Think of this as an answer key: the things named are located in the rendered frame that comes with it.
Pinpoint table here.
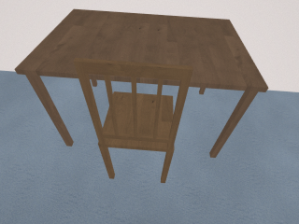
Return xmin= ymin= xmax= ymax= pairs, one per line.
xmin=14 ymin=9 xmax=268 ymax=158

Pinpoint chair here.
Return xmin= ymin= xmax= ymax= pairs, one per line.
xmin=73 ymin=58 xmax=193 ymax=183

